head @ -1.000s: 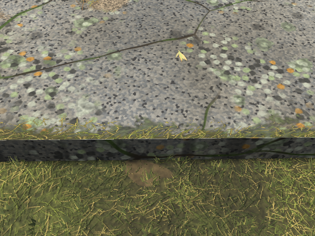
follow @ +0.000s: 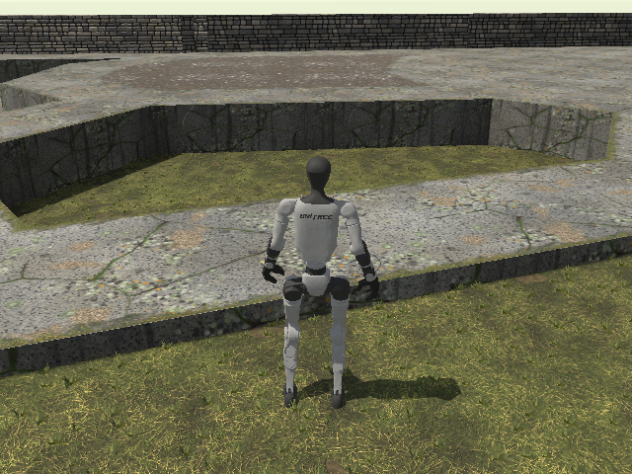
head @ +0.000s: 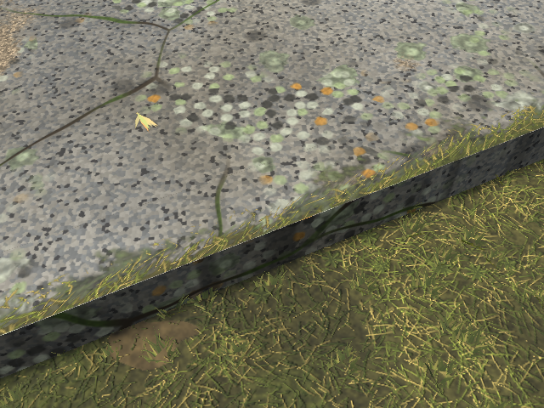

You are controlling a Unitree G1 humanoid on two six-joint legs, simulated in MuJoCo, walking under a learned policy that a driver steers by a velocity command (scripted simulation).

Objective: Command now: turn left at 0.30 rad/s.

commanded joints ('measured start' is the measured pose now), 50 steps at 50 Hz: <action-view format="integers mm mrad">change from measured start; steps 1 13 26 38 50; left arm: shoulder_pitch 35 8 -35 -53 345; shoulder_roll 214 136 174 172 295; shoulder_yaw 69 57 76 44 71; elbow -40 -5 5 10 75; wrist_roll -2 4 -23 -43 -39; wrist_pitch -12 -4 -15 -99 -123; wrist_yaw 22 6 29 -28 -51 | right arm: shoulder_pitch -45 74 -32 17 -89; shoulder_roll -119 -258 -162 -180 -131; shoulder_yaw -40 -106 -57 -49 -29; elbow -89 -133 -203 -114 -191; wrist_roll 10 8 2 -7 10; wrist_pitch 3 25 -24 -63 -134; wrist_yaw -6 6 -24 -8 20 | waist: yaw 78 37 43 -32 160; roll -230 227 71 73 -230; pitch -45 -99 -102 12 -94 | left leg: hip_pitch -181 260 223 236 -589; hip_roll -22 172 131 189 -80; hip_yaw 18 -300 -341 -372 -88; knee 229 -215 -280 -438 563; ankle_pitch -189 583 337 -200 -225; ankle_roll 8 171 258 268 54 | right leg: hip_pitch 104 -268 -390 -361 444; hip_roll -326 -131 -24 -84 -373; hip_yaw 250 -130 152 80 785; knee -161 418 490 166 -304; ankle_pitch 371 -149 -27 -17 -288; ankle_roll -193 64 118 32 -311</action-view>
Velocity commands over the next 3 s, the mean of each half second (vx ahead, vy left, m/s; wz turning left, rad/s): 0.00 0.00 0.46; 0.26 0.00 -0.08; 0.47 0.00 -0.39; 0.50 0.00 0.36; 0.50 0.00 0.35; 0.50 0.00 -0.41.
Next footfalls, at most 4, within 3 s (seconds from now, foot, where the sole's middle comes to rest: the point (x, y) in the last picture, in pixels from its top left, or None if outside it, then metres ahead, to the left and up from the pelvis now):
0.24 left None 0.02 0.14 -0.77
0.94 right None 0.19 -0.05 -0.77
1.42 left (220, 396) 0.53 0.15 -0.77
1.84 right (305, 323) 0.71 -0.08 -0.77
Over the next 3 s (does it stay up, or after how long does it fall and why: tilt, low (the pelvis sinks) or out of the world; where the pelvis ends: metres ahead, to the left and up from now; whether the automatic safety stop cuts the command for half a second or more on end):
stays up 1.15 0.28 0.15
